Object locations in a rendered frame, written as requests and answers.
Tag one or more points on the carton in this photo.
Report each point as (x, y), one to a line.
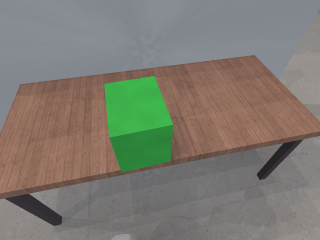
(140, 127)

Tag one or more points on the table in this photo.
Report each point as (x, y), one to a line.
(56, 132)

